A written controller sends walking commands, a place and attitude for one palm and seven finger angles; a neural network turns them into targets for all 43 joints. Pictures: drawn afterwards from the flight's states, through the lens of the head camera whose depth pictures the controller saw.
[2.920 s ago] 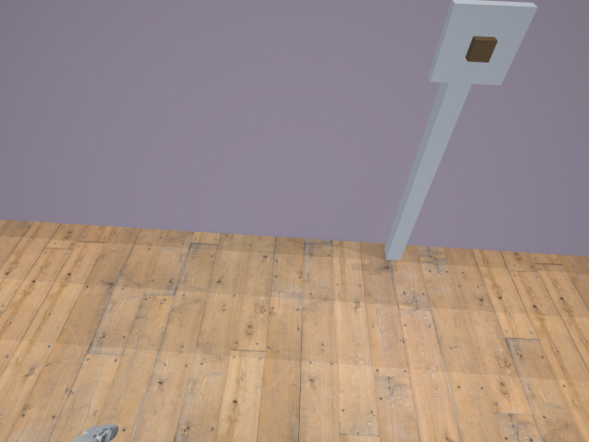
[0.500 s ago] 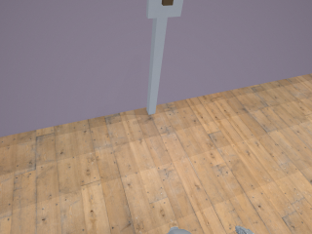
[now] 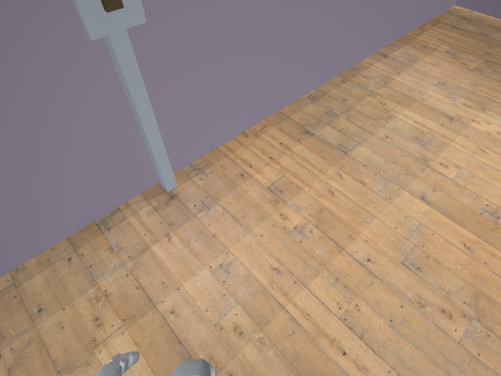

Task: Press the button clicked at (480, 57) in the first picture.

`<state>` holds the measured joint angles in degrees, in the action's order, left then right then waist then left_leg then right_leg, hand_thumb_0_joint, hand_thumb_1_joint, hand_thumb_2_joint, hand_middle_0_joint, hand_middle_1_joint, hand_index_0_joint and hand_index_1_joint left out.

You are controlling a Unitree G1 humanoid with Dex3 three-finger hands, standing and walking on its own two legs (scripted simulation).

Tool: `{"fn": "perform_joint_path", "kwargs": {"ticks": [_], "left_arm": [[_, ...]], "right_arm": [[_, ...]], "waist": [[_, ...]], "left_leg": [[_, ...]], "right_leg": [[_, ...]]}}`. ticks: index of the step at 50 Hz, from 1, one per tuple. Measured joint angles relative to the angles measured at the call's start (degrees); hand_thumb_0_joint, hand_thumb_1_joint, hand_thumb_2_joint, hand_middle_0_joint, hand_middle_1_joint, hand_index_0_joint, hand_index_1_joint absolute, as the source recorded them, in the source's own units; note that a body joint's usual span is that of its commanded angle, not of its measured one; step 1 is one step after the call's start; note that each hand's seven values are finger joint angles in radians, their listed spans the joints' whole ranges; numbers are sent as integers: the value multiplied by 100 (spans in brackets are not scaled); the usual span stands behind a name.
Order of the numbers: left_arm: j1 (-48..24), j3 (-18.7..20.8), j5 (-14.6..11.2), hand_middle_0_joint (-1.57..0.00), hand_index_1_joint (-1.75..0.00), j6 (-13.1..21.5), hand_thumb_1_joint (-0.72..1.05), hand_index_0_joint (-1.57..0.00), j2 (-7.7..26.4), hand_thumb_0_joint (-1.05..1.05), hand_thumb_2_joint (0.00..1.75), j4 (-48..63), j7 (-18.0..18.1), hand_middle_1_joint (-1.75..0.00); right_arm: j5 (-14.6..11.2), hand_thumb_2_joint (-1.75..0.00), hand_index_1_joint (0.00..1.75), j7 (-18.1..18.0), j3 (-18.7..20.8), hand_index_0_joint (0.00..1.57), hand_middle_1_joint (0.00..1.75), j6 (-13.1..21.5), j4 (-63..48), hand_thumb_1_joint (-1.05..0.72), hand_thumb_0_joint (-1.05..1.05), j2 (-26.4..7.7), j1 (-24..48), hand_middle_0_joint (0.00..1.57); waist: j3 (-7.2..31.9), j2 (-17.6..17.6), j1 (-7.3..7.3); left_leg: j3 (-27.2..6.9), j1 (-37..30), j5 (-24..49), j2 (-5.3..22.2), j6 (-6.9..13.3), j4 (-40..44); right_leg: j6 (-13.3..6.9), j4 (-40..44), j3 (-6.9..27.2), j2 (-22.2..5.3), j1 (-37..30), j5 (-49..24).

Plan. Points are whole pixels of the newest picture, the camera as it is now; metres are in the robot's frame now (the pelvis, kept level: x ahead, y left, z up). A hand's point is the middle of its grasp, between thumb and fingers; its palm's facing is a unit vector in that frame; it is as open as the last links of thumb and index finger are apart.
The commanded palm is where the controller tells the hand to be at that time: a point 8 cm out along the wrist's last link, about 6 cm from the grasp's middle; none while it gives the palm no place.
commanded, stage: walk to a spot facing it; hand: left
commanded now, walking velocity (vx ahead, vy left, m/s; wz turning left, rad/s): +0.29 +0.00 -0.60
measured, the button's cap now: out of the picture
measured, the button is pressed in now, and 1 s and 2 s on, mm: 0 0 0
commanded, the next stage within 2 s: turn to face it in 1.54 s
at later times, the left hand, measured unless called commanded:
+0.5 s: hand (169, 322) +0.24 +0.18 -0.16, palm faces -0.29 -0.95 -0.15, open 7.4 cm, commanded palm none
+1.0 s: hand (246, 243) +0.41 +0.03 -0.16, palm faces -0.43 -0.88 -0.22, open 7.2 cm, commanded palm none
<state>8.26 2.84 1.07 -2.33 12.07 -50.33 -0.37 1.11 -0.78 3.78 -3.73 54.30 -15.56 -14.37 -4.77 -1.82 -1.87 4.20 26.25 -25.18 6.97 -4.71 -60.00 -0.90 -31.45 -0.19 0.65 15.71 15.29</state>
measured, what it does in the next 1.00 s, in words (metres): walks ahead, turning right: left foot, then right foot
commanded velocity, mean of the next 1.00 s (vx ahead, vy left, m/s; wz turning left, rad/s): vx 0.34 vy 0.00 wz -0.39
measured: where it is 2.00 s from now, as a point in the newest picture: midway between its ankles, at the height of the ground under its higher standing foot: (334, 265)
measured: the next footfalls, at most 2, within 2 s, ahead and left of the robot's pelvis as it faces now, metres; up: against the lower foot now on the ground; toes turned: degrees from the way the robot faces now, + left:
left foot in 0.20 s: +0.09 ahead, +0.14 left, +0.00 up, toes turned +0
right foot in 0.68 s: +0.26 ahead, -0.19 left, +0.00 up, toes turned -33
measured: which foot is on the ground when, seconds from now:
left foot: up 0.00-0.18, down 0.20-0.68, up 0.70-1.00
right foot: down 0.00-0.20, up 0.22-0.66, down 0.68-1.00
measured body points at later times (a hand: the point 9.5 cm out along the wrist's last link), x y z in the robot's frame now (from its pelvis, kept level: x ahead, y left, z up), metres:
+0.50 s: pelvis +0.10 +0.01 +0.01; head +0.14 +0.03 +0.46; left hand +0.25 +0.23 -0.15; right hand -0.02 -0.19 -0.13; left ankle +0.05 +0.14 -0.73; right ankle +0.11 -0.14 -0.65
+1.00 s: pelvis +0.28 -0.12 +0.01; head +0.29 -0.13 +0.46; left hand +0.43 +0.07 -0.14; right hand +0.25 -0.38 -0.13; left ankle +0.43 -0.02 -0.67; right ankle +0.23 -0.17 -0.73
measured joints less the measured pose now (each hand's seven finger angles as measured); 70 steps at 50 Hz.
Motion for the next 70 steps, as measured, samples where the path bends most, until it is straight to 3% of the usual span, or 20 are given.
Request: {"fn": "perform_joint_path", "kwargs": {"ticks": [7,10,13,16,20,23,27,30,33,34,35,37,40,44,48,57,60,62,65,70], "left_arm": [[365,-1,37,-20,-30,36,90,-21,67,0,90,-215,-80,-30],[543,70,10,-20,-30,-20,90,-21,137,0,90,-275,-97,-30],[600,195,38,-20,-30,-134,91,-20,214,1,90,-405,-151,-30],[557,280,86,-20,-30,-116,91,-20,263,1,90,-428,-258,-30],[482,309,93,-20,-30,-61,91,-20,231,1,90,-369,-277,-30],[381,296,97,-20,-30,-78,91,-20,163,1,90,-387,-279,-30],[121,230,101,-20,-30,-105,91,-20,44,1,90,-453,-298,-30],[-153,170,90,-20,-30,-54,91,-20,-55,1,90,-451,-304,-30],[-380,118,86,-20,-30,124,91,-20,-114,1,90,-369,-298,-30],[-406,102,89,-20,-30,238,91,-20,-94,1,90,-327,-292,-30],[-433,103,77,-20,-30,360,91,-20,-91,1,90,-302,-252,-30],[-421,87,-6,-20,-30,475,91,-20,-85,0,90,-294,-170,-30],[-225,53,-42,-20,-30,482,91,-20,-92,0,90,-411,-65,-30],[156,104,-29,-20,-30,537,93,-21,-110,-1,90,-649,58,-30],[537,61,-11,-20,-30,594,94,-20,-94,-1,90,-853,60,-30],[1329,-63,12,-20,-30,625,92,-20,-235,0,90,-1210,86,-30],[1591,-52,-4,-20,-30,588,91,-20,-276,0,90,-1356,81,-30],[1612,-28,-41,-20,-30,498,91,-20,-302,0,90,-1466,59,-30],[1519,12,-16,-20,-30,378,91,-20,-307,0,90,-1541,15,-30],[1170,153,66,-20,-30,252,91,-20,-260,1,90,-1259,-27,-30]], "right_arm": [[-6,-90,30,106,-28,19,30,204,-198,-91,1,119,-13,20],[-13,-90,30,60,-81,19,30,422,-317,-91,0,167,-104,20],[36,-90,30,1,-173,20,30,567,-281,-91,0,308,-237,20],[27,-90,30,-36,-245,20,30,618,-109,-91,0,460,-497,20],[-5,-90,30,-70,-277,20,30,681,169,-91,0,634,-811,20],[-6,-90,30,-76,-271,20,30,709,341,-91,0,746,-995,20],[33,-90,30,-65,-238,20,30,721,529,-91,0,842,-1187,20],[59,-90,30,-42,-206,20,30,700,659,-91,0,855,-1314,20],[38,-90,30,-11,-173,20,30,652,804,-91,0,841,-1467,20],[6,-90,30,17,-168,20,30,616,860,-91,0,860,-1534,20],[-36,-90,30,39,-165,20,30,555,907,-91,0,859,-1506,20],[-87,-90,30,40,-148,20,30,432,933,-91,1,824,-1254,20],[-37,-90,30,21,-88,20,30,415,767,-91,1,731,-738,20],[39,-90,30,27,-54,19,30,488,370,-91,1,599,-122,20],[54,-90,30,89,-42,19,30,510,152,-91,0,534,309,19],[10,-90,30,254,-102,19,30,495,110,-91,0,582,828,19],[27,-90,30,237,-147,19,30,613,84,-91,0,617,880,20],[69,-90,30,184,-168,19,30,740,77,-91,0,666,906,20],[35,-90,30,105,-190,20,30,783,136,-91,0,747,668,20],[-21,-90,30,-87,-19,20,30,811,405,-95,-2,698,45,20]], "waist": [[335,285,137],[467,349,149],[506,443,107],[508,457,117],[451,426,157],[358,411,133],[159,374,-20],[-6,317,-162],[-128,216,-216],[-126,254,-187],[-150,263,-130],[-211,271,-115],[-148,259,-93],[116,170,-47],[342,78,76],[398,155,471],[335,265,520],[207,373,503],[177,413,428],[278,438,343]], "left_leg": [[63,-438,121,-249,67,1524],[169,-1014,489,-327,214,2705],[424,-1176,631,-259,510,2671],[613,-1609,756,-189,511,3218],[891,-2091,841,-119,452,3794],[1135,-2381,747,-77,387,3979],[1445,-2746,503,2,238,4042],[1661,-2984,227,104,60,3936],[1793,-3067,-232,376,-132,3315],[1751,-2909,-379,505,-127,2672],[1440,-2548,-496,583,-65,1658],[580,-1625,-467,439,89,-354],[72,-485,265,304,198,-1520],[-42,473,830,352,175,-894],[-50,855,1257,345,124,-23],[165,324,1421,51,272,1933],[336,-270,1508,-154,432,2684],[503,-357,1429,-212,680,2415],[718,-756,1053,-236,774,2488],[972,-1491,1098,-335,737,3308]], "right_leg": [[14,272,468,83,-84,-90],[41,-227,652,178,115,378],[62,-1877,379,138,732,961],[151,-3086,37,-43,1298,339],[263,-3585,-111,-284,1787,-296],[314,-3373,-228,-458,1982,-437],[274,-2332,-501,-596,1946,-388],[116,-1407,-699,-529,1751,-285],[-156,-619,-922,-264,1301,-166],[-282,-377,-960,-220,1091,-448],[-387,-592,-950,-183,1138,-583],[-492,-923,-916,-104,1071,-191],[-459,-473,-827,55,596,-66],[-484,304,-663,231,35,-221],[-453,763,-532,334,-469,-175],[-216,1090,-358,313,-1488,413],[-79,552,-267,177,-1556,915],[-106,-1054,-176,27,-965,1221],[-149,-3242,-137,-112,119,934],[-23,-3740,-160,-506,1397,1]]}}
